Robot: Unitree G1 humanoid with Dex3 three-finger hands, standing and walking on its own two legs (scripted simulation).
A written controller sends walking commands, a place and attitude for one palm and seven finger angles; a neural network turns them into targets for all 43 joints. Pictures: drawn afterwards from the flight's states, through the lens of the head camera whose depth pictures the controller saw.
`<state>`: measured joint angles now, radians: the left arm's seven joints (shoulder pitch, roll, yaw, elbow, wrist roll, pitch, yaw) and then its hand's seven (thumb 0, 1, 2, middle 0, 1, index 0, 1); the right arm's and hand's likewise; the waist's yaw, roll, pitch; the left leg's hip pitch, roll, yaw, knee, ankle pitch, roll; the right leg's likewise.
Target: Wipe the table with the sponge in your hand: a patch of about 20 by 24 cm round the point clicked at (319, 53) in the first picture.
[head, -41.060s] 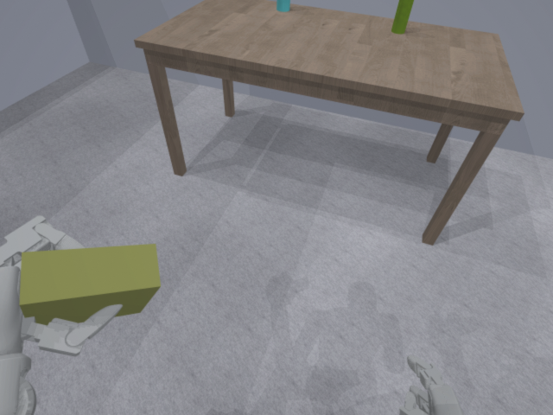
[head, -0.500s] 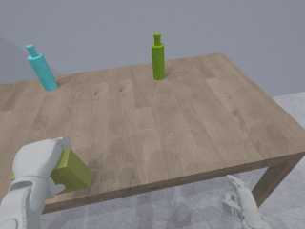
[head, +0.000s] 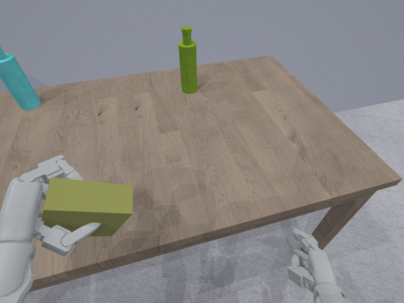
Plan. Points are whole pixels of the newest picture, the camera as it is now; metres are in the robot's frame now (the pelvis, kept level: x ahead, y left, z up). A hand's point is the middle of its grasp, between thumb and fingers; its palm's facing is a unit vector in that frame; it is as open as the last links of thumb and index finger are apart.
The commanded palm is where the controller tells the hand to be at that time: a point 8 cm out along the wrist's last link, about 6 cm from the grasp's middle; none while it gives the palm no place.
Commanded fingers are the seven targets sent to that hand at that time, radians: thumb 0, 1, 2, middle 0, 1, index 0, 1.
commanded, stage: step back with the hand held close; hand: left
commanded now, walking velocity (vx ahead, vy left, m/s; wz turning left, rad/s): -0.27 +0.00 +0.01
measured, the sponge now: (97, 211) +0.22 +0.21 +0.12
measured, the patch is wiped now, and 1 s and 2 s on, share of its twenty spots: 1.00 1.00 1.00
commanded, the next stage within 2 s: stop stepping back and stand still in 1.56 s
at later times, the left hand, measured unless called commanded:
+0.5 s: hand (36, 223) +0.17 +0.26 +0.16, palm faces +0.35 -0.85 -0.40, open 9.0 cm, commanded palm +0.12 +0.30 +0.18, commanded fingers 0.00 0.10 1.30 -1.20 -1.60 -1.20 -1.60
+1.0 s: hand (22, 248) +0.14 +0.26 +0.17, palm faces +0.38 -0.84 -0.39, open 9.0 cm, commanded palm +0.08 +0.30 +0.18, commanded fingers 0.00 0.10 1.30 -1.20 -1.60 -1.20 -1.60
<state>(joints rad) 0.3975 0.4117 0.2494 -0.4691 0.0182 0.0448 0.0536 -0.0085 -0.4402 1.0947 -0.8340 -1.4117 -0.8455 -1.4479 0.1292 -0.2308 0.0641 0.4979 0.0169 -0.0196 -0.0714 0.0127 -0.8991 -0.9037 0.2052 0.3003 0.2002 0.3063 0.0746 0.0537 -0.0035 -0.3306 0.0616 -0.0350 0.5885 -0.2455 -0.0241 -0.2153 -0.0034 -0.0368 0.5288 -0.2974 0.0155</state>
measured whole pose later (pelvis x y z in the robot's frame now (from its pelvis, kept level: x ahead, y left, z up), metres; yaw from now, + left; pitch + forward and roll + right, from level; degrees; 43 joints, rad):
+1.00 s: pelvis -0.08 +0.02 -0.02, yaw +0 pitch +2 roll -3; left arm 0.49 0.41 0.39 -0.64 -0.06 -0.18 0.16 -0.01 -0.44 1.09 -0.84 -1.41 -0.85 -1.45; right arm 0.20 -0.21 0.01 0.55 0.00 -0.10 -0.07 0.01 -0.90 -0.90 0.21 0.30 0.20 0.30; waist 0.00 0.00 0.02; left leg -0.60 0.05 -0.05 0.75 -0.22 -0.01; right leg -0.48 -0.01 -0.04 0.69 -0.25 0.04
